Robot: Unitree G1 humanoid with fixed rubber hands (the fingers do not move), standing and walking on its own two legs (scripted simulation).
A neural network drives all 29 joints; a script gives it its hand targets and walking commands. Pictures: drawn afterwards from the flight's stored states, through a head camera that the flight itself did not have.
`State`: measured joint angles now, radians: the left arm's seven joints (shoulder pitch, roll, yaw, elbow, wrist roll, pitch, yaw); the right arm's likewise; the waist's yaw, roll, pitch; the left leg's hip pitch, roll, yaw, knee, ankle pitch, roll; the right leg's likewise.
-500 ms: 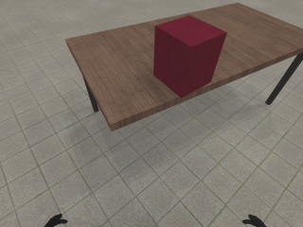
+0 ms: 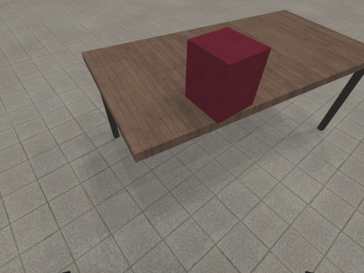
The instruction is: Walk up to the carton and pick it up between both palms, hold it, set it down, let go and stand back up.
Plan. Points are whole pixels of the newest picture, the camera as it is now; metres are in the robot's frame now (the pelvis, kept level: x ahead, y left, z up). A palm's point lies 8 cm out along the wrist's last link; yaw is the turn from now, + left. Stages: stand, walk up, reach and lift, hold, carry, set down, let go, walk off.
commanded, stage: stand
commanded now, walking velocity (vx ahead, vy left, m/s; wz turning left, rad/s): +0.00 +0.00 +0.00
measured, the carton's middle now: (222, 75) +0.81 -0.14 +0.00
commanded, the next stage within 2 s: walk up in 1.38 s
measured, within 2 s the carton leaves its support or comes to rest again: neither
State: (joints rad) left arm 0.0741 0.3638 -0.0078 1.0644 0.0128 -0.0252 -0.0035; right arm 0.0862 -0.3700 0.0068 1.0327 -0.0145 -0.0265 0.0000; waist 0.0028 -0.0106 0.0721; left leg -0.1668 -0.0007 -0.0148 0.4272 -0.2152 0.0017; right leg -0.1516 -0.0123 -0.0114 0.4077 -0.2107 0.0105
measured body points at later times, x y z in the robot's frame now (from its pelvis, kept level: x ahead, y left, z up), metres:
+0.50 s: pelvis +0.00 +0.00 +0.00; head +0.01 +0.00 +0.45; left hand +0.09 +0.30 -0.13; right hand +0.10 -0.31 -0.12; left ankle +0.01 +0.12 -0.74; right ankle +0.01 -0.13 -0.74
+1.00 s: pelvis +0.00 +0.00 +0.00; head +0.02 +0.00 +0.45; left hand +0.10 +0.30 -0.13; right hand +0.10 -0.31 -0.12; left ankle +0.01 +0.12 -0.74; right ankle +0.01 -0.13 -0.74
